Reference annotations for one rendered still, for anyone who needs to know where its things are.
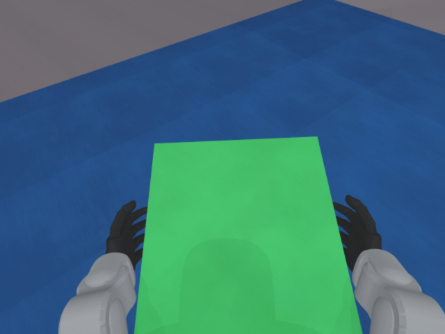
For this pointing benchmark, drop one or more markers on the robot left hand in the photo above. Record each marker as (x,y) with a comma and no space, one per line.
(122,232)

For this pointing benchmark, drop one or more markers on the carton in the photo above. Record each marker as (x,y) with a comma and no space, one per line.
(241,237)

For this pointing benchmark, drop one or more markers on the robot left forearm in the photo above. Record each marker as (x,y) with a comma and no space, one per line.
(103,298)

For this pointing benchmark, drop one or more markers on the robot right hand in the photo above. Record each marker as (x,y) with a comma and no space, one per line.
(361,229)

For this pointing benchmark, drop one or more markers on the robot right forearm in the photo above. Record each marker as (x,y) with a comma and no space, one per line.
(393,298)

